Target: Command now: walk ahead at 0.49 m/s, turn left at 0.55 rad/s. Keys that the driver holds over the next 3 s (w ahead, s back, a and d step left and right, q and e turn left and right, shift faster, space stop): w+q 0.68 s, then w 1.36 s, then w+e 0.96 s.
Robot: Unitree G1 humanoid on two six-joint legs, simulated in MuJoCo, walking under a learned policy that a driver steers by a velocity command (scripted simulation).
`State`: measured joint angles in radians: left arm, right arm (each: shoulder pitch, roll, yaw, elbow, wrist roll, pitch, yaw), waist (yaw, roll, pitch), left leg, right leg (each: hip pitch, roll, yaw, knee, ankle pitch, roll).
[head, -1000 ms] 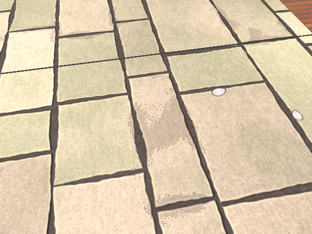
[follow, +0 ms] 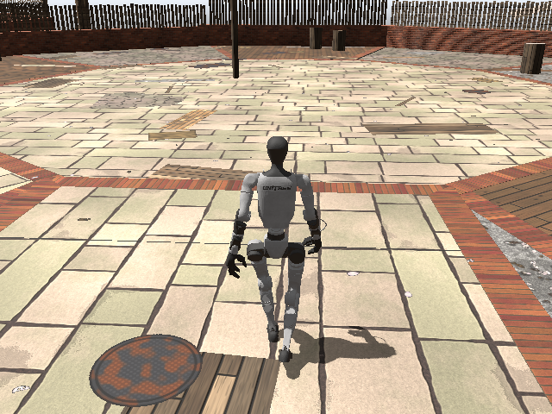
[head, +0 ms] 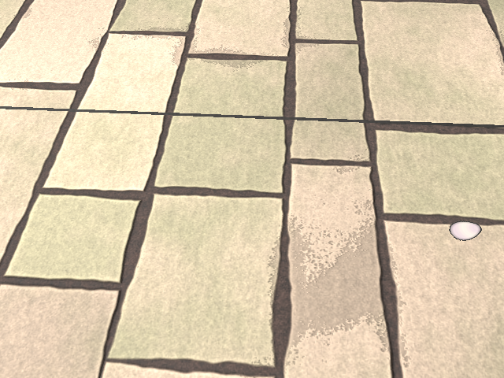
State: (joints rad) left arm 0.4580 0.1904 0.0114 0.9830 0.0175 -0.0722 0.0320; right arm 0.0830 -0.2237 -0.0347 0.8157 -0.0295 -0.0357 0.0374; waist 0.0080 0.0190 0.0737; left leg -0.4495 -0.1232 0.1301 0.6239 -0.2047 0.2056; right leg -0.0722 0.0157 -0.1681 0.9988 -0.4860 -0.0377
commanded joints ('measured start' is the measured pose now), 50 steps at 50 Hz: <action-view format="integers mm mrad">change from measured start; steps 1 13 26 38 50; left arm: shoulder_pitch -114 -405 -90 -113 42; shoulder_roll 165 134 290 147 216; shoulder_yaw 29 28 59 44 50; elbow -182 -299 -287 -200 -71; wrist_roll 8 28 25 1 -3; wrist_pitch -39 46 -14 -46 -5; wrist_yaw -24 -45 -9 -44 -35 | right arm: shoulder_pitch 272 375 333 175 -46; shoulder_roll -227 -167 -176 -87 -87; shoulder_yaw -78 -52 -49 -23 10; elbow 37 64 -1 -78 -136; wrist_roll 27 32 34 -12 -19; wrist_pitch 17 -28 -50 22 -15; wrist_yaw -25 -35 -32 17 10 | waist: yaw -104 -65 123 -20 -3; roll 27 28 -39 -114 -117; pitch -179 -24 -301 -45 -42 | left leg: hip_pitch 641 339 219 -223 50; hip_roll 434 193 101 155 96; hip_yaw -826 -452 -439 -225 -36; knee -383 -409 263 486 -95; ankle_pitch -218 348 440 14 -6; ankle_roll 263 3 -91 -146 -85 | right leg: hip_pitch -725 -648 207 -57 107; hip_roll -22 -109 -174 -262 -272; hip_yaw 244 177 366 255 112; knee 511 -103 -560 -845 -661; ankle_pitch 80 452 205 547 949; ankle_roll -12 89 -59 -136 -109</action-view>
